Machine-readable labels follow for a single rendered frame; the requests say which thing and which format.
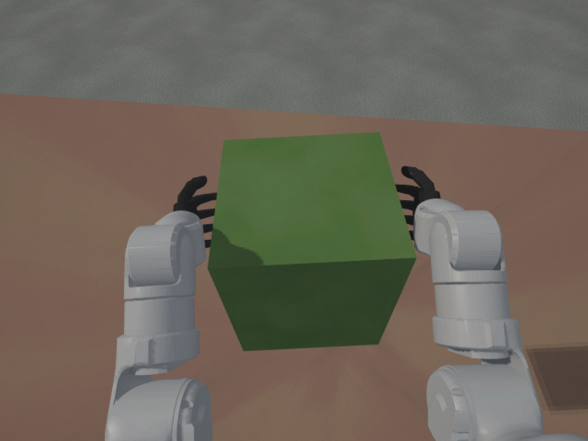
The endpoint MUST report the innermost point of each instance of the right robot upper arm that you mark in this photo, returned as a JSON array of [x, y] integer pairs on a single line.
[[487, 402]]

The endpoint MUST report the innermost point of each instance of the carton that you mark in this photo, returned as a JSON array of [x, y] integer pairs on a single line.
[[309, 245]]

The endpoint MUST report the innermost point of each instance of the right robot forearm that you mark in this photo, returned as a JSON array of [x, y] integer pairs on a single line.
[[472, 311]]

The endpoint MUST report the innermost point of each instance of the robot right hand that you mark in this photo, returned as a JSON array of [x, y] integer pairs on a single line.
[[425, 191]]

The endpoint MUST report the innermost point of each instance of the left robot upper arm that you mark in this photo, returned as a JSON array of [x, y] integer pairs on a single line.
[[162, 410]]

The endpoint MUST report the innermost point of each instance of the robot left hand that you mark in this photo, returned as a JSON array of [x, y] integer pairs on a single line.
[[186, 202]]

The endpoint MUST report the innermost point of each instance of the left robot forearm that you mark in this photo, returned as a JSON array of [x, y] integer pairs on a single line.
[[159, 323]]

